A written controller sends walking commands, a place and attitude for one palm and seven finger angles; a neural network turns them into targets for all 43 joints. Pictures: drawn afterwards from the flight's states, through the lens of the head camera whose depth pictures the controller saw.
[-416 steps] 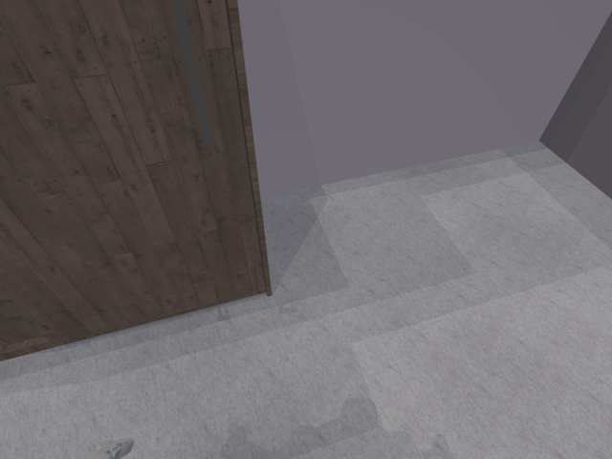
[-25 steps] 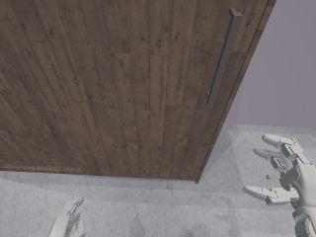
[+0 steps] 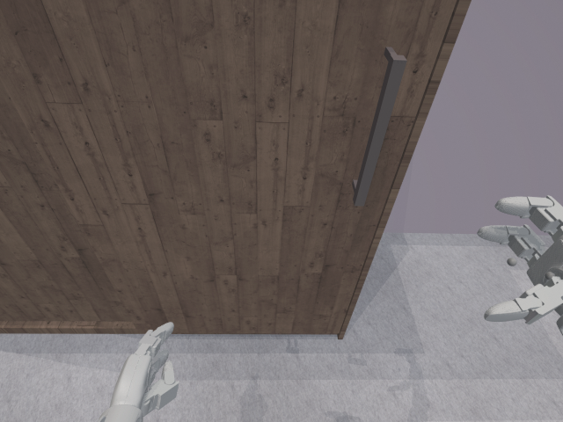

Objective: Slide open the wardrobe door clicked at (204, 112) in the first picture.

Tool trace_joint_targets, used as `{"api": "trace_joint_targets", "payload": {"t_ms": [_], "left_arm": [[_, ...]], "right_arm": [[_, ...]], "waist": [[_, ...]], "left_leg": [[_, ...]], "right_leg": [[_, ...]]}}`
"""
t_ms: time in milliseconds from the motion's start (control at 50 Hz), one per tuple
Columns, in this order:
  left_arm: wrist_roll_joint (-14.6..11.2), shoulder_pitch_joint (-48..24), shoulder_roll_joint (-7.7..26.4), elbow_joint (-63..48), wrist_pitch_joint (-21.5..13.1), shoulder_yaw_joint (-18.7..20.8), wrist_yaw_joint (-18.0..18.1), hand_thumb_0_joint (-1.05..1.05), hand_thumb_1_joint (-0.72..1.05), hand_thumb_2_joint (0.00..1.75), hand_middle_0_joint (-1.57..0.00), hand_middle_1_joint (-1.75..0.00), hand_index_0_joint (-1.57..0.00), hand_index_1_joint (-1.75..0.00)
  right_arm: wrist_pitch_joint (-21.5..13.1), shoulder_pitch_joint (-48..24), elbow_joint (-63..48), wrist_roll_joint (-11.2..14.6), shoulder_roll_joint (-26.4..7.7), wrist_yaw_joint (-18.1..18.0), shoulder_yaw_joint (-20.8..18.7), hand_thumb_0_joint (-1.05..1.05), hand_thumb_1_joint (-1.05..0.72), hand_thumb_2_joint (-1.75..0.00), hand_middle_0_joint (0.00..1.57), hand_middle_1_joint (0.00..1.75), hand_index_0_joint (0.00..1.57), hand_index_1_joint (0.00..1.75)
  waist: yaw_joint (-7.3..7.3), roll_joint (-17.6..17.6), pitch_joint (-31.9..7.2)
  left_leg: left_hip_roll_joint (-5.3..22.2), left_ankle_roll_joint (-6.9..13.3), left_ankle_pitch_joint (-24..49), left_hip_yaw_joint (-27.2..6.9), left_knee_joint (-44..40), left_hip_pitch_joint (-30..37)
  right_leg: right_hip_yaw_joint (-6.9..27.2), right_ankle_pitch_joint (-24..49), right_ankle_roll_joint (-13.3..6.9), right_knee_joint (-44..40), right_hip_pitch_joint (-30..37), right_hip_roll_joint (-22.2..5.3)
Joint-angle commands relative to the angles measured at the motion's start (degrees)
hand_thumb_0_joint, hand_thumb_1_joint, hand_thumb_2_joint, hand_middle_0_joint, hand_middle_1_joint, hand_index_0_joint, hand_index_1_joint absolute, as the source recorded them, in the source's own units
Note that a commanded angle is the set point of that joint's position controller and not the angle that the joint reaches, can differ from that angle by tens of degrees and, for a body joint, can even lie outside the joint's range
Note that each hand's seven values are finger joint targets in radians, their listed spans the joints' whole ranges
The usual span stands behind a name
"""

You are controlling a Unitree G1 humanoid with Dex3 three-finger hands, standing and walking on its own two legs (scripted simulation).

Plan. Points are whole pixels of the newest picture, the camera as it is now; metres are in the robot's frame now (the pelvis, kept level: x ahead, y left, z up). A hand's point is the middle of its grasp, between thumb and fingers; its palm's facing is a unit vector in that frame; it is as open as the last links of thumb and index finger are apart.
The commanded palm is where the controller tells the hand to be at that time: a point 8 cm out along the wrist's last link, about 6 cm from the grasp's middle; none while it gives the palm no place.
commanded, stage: raise the hand with hooked fingers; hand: right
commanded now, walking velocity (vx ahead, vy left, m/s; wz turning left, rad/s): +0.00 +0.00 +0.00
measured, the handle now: (372, 135) +0.56 -0.17 +0.15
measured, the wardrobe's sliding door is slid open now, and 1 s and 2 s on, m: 0.00 0.00 0.00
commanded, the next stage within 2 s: move the hooked fingers beside the handle in 0.56 s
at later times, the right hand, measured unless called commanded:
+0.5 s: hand (515, 243) +0.28 -0.27 +0.18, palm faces +0.10 +0.99 -0.04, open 14.0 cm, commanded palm +0.24 -0.31 +0.18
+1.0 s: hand (481, 223) +0.32 -0.25 +0.17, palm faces +0.03 +1.00 -0.03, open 14.0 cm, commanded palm +0.29 -0.30 +0.17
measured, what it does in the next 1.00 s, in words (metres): stands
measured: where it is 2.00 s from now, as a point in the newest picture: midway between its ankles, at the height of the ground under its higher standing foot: outside the picture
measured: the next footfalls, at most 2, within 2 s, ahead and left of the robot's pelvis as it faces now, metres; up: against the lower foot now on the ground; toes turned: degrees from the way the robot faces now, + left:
none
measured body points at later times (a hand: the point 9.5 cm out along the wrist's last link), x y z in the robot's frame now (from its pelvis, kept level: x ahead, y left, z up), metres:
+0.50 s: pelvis +0.00 +0.01 +0.00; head -0.03 +0.02 +0.45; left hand +0.18 +0.24 -0.06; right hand +0.27 -0.32 +0.18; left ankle -0.02 +0.11 -0.73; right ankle +0.05 -0.12 -0.73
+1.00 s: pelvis -0.01 +0.00 +0.00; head -0.02 +0.01 +0.45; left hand +0.18 +0.23 -0.07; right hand +0.31 -0.30 +0.18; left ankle -0.02 +0.11 -0.73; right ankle +0.05 -0.12 -0.73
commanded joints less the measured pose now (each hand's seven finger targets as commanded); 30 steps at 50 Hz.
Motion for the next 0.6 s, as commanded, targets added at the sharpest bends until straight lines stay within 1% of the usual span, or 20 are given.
{"api": "trace_joint_targets", "payload": {"t_ms": [0,40,80,100,140,180,240,260,280,300,320,340,360,380,440,460,480,500,520,580], "left_arm": [[-0.3,-7.1,7.4,-8.2,-3.2,3.2,1.2,0.0,0.9,0.9,-0.2,-0.3,-0.2,-0.3],[-0.7,-7.1,7.8,-7.8,-2.8,3.1,1.3,0.0,0.9,0.9,-0.2,-0.3,-0.2,-0.3],[-1.0,-6.7,8.1,-7.9,-2.4,3.4,1.1,0.0,0.9,0.9,-0.2,-0.3,-0.2,-0.3],[-1.2,-6.6,8.3,-8.1,-2.1,3.4,1.0,0.0,0.9,0.9,-0.2,-0.3,-0.2,-0.3],[-1.3,-7.1,8.6,-9.1,-1.8,3.7,0.6,0.0,0.9,0.9,-0.2,-0.3,-0.2,-0.3],[-1.2,-7.5,8.5,-10.1,-1.7,4.0,0.1,0.0,0.9,0.9,-0.2,-0.3,-0.2,-0.3],[-0.7,-7.7,7.8,-11.2,-2.4,4.1,-0.2,0.0,0.9,0.9,-0.2,-0.3,-0.2,-0.3],[-0.3,-7.9,7.6,-11.0,-2.6,3.9,-0.2,0.0,0.9,0.9,-0.2,-0.3,-0.2,-0.3],[-0.1,-7.5,7.5,-10.7,-2.9,4.0,-0.2,0.0,0.9,0.9,-0.2,-0.3,-0.2,-0.3],[-0.1,-7.2,7.2,-10.4,-2.9,3.9,-0.1,0.0,0.9,0.9,-0.2,-0.3,-0.2,-0.3],[-0.2,-6.9,7.2,-9.9,-3.0,3.9,0.0,0.0,0.9,0.9,-0.2,-0.3,-0.2,-0.3],[-0.3,-6.8,7.3,-9.4,-2.9,4.0,0.1,0.0,0.9,0.9,-0.2,-0.3,-0.2,-0.3],[-0.3,-6.7,7.5,-9.1,-2.8,4.1,0.3,0.0,0.9,0.9,-0.2,-0.3,-0.2,-0.3],[-0.5,-7.0,7.6,-8.8,-2.7,4.0,0.5,0.0,0.9,0.9,-0.2,-0.3,-0.2,-0.3],[-0.9,-6.7,8.0,-8.6,-2.3,4.0,1.1,0.0,0.9,0.9,-0.2,-0.3,-0.2,-0.3],[-1.1,-6.8,8.1,-8.8,-2.2,4.1,1.2,0.0,0.9,0.9,-0.2,-0.3,-0.2,-0.3],[-1.1,-6.8,8.2,-8.9,-2.1,4.1,1.2,0.0,0.9,0.9,-0.2,-0.3,-0.2,-0.3],[-1.1,-7.1,8.2,-9.2,-2.1,4.0,1.2,0.0,0.9,0.9,-0.2,-0.3,-0.2,-0.3],[-1.0,-7.2,8.1,-9.5,-2.1,4.0,1.1,0.0,0.9,0.9,-0.2,-0.3,-0.2,-0.3],[-0.6,-7.4,7.8,-9.8,-2.5,4.0,0.8,0.0,0.9,0.9,-0.2,-0.3,-0.2,-0.3]], "right_arm": [[-3.9,-21.2,-9.7,2.1,-17.2,0.7,-7.6,0.0,0.5,-0.3,0.3,1.2,0.3,1.2],[-1.5,-22.5,-5.1,1.6,-17.3,1.9,-6.7,0.0,0.5,-0.3,0.3,1.2,0.3,1.2],[1.2,-19.1,0.4,1.7,-15.1,3.3,-4.7,0.0,0.5,-0.3,0.3,1.2,0.3,1.2],[2.5,-18.1,1.7,1.6,-13.8,4.0,-3.1,0.0,0.5,-0.3,0.3,1.2,0.3,1.2],[3.4,-17.9,0.6,1.6,-14.2,4.8,-3.1,0.0,0.5,-0.3,0.3,1.2,0.3,1.2],[2.4,-18.0,-3.1,2.2,-16.3,4.5,-5.5,0.0,0.5,-0.3,0.3,1.2,0.3,1.2],[-1.8,-20.2,-11.9,2.5,-19.2,2.3,-9.3,0.0,0.5,-0.3,0.3,1.2,0.3,1.2],[-3.3,-20.6,-14.7,2.5,-20.9,1.2,-10.7,0.0,0.5,-0.3,0.3,1.2,0.3,1.2],[-4.5,-21.0,-16.1,2.4,-20.9,0.2,-11.6,0.0,0.5,-0.3,0.3,1.2,0.3,1.2],[-5.0,-20.0,-14.6,2.2,-20.0,-0.5,-11.4,0.0,0.5,-0.3,0.3,1.2,0.3,1.2],[-5.3,-20.0,-14.1,2.0,-19.1,-1.2,-11.1,0.0,0.5,-0.3,0.3,1.2,0.3,1.2],[-5.0,-19.5,-12.1,1.6,-18.3,-1.4,-10.5,0.0,0.5,-0.3,0.3,1.2,0.3,1.2],[-4.3,-19.5,-11.1,1.5,-18.1,-1.4,-10.0,0.0,0.5,-0.3,0.3,1.2,0.3,1.2],[-3.1,-20.2,-8.9,1.1,-17.1,-1.2,-8.7,0.0,0.5,-0.3,0.3,1.2,0.3,1.2],[0.4,-19.9,-4.2,0.4,-14.7,0.1,-5.1,0.0,0.5,-0.3,0.3,1.2,0.3,1.2],[1.0,-19.5,-3.9,0.7,-13.4,0.7,-3.8,0.0,0.5,-0.3,0.3,1.2,0.3,1.2],[1.6,-19.7,-3.7,0.7,-14.3,1.2,-4.2,0.0,0.5,-0.3,0.3,1.2,0.3,1.2],[1.6,-20.9,-5.7,0.7,-14.5,1.5,-3.9,0.0,0.5,-0.3,0.3,1.2,0.3,1.2],[1.4,-20.8,-6.2,0.8,-15.4,1.8,-4.8,0.0,0.5,-0.3,0.3,1.2,0.3,1.2],[-1.1,-20.9,-10.8,1.7,-17.4,1.6,-7.5,0.0,0.5,-0.3,0.3,1.2,0.3,1.2]], "waist": [[1.07,-3.7,-9.6],[1.32,-3.5,-6.8],[1.28,0.1,-4.6],[1.28,0.3,-4.2],[1.03,1.5,-5.3],[0.46,2.9,-9.2],[-0.06,-0.5,-14.1],[-0.37,-1.5,-14.3],[-0.3,-3.6,-14.9],[-0.13,-5.0,-12.9],[0.07,-4.2,-11.5],[0.35,-5.2,-9.3],[0.27,-4.1,-8.2],[0.77,-4.7,-5.7],[1.33,-2.9,-3.2],[1.46,-0.1,-3.9],[1.37,-0.6,-4.4],[1.34,-1.4,-6.4],[1.13,-0.7,-7.3],[0.68,-0.1,-12.1]], "left_leg": [[-1.8,0.7,12.4,-3.2,-7.1,-4.2],[-1.6,0.6,10.5,-3.2,-8.0,-5.3],[-1.1,0.1,11.2,-3.8,-8.3,-5.9],[-1.1,0.0,10.8,-3.8,-8.2,-6.4],[-0.9,-0.2,10.1,-4.0,-7.9,-6.7],[-0.6,-0.4,12.2,-4.9,-7.3,-4.9],[-1.3,0.2,13.5,-4.1,-6.6,-3.1],[-1.5,0.3,14.2,-4.3,-6.6,-2.3],[-1.5,0.6,14.4,-3.9,-6.5,-1.9],[-1.6,0.7,13.9,-3.8,-6.9,-2.8],[-1.8,0.7,13.4,-3.4,-7.1,-3.0],[-1.8,0.6,12.2,-3.4,-7.7,-4.1],[-1.7,0.5,11.8,-3.6,-8.2,-4.0],[-1.5,0.4,10.4,-3.8,-8.7,-5.3],[-1.5,0.1,7.3,-3.6,-9.5,-6.8],[-1.4,-0.3,7.7,-4.1,-9.7,-6.3],[-1.2,-0.4,7.6,-4.4,-9.7,-6.5],[-1.3,-0.3,8.2,-4.2,-9.2,-5.8],[-1.4,-0.2,8.7,-4.1,-9.0,-5.5],[-1.6,0.0,12.9,-3.9,-7.9,-3.1]], "right_leg": [[2.9,6.0,-1.5,-5.8,10.9,1.9],[3.1,4.1,-1.4,-6.7,9.7,1.9],[2.9,4.0,-1.6,-6.4,7.7,1.8],[2.9,3.7,-1.5,-6.3,7.3,1.8],[3.0,3.4,-1.6,-6.0,7.3,1.8],[2.7,5.5,-1.7,-4.8,8.1,2.0],[2.5,7.9,-1.8,-5.0,11.6,2.1],[2.2,8.9,-1.8,-4.8,11.9,2.0],[2.2,9.2,-1.7,-5.4,12.5,2.0],[1.9,8.5,-1.6,-5.8,12.5,2.0],[2.1,8.1,-1.6,-6.4,12.1,1.9],[1.8,6.7,-1.5,-6.8,11.7,1.8],[1.7,6.3,-1.6,-6.9,11.0,1.7],[1.7,4.6,-1.6,-7.4,10.1,1.7],[2.1,1.8,-1.6,-8.3,9.0,1.7],[2.0,2.2,-1.8,-7.8,9.2,1.4],[2.0,1.9,-1.8,-7.6,9.0,1.6],[2.2,2.6,-1.7,-7.5,10.0,1.7],[2.4,3.1,-1.8,-7.3,10.3,1.8],[2.3,6.8,-1.9,-6.5,12.5,1.9]]}}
